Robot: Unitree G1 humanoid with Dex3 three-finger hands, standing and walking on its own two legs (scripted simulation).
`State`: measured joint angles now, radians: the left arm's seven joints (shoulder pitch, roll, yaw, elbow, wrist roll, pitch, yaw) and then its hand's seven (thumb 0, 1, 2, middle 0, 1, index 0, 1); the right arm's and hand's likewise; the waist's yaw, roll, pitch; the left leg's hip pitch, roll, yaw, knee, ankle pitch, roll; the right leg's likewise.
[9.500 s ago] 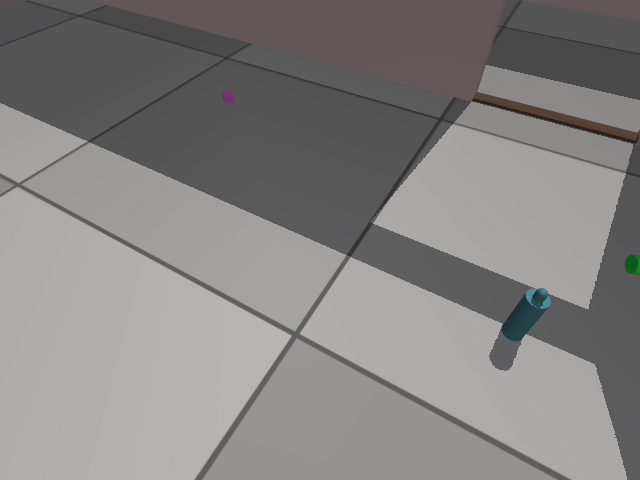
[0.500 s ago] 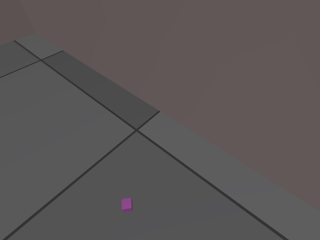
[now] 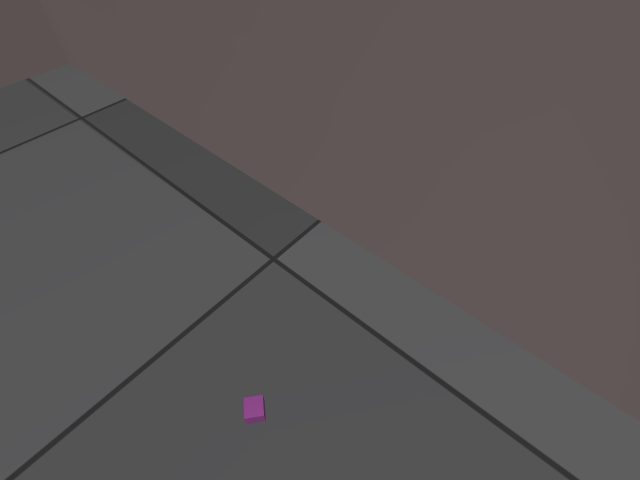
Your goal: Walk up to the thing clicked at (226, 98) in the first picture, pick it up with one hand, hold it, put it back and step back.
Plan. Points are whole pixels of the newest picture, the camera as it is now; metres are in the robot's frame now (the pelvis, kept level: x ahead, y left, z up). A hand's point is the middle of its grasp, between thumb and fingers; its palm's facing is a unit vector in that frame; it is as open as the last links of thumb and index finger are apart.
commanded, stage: stand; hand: left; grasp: from above
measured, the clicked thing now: (254, 409) +0.44 +0.22 -0.76
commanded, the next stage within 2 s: rise first in 0.36 s
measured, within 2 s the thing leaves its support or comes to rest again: neither
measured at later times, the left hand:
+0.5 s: hand out of the picture +0.08 +0.25 -0.16, palm faces +0.00 -0.94 -0.35, open 7.4 cm
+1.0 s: hand out of the picture +0.12 +0.26 -0.21, palm faces -0.09 -0.90 -0.43, open 13.2 cm
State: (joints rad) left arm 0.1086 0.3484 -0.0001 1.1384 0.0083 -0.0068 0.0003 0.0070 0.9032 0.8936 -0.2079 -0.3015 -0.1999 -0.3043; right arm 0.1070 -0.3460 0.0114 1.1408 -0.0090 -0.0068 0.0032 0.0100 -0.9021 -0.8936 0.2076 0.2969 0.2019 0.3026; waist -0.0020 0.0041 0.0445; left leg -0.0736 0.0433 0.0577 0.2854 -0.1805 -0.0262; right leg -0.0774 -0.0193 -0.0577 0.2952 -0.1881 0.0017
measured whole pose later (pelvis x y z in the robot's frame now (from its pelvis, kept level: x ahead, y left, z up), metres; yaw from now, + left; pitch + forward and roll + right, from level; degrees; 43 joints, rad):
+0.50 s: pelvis +0.00 +0.00 +0.00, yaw +0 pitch -1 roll +0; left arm 0.11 0.35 0.01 1.11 0.00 0.00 0.01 0.01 0.89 0.89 -0.20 -0.31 -0.20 -0.31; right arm 0.12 -0.35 0.01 1.09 0.01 0.00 -0.01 0.01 -0.91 -0.89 0.21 0.30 0.20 0.30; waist -0.01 0.00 0.04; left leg -0.09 0.04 0.06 0.30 -0.19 -0.02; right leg -0.08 -0.02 -0.06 0.30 -0.19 0.00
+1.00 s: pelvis -0.02 +0.01 -0.06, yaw +0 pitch +12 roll -1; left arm 0.11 0.29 0.13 0.74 0.21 0.12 0.04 0.00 -0.32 0.92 -0.10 -1.03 -0.11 -1.01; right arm 0.25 -0.24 -0.04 0.65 0.02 -0.07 -0.02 0.01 -0.88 -0.89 0.21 0.30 0.20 0.30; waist -0.03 0.00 -0.06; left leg -0.70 0.05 0.04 0.92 -0.44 0.00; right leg -0.68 -0.05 -0.05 0.90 -0.43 0.01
